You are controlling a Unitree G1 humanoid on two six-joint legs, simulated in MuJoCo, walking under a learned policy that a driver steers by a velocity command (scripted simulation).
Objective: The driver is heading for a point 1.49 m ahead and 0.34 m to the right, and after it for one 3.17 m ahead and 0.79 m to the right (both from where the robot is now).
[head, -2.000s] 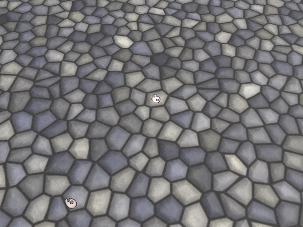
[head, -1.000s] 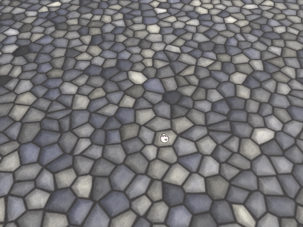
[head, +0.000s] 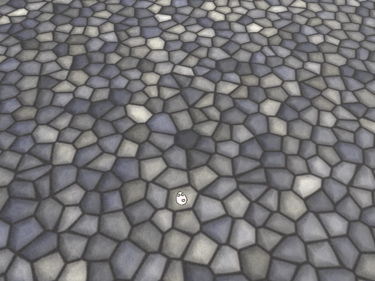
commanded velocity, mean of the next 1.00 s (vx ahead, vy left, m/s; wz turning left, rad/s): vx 0.16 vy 0.00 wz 0.00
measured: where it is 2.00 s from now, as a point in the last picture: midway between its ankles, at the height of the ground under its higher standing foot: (179, 276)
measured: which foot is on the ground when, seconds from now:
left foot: down 0.00-0.12, up 0.14-0.54, down 0.56-1.00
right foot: up 0.00-0.10, down 0.12-1.00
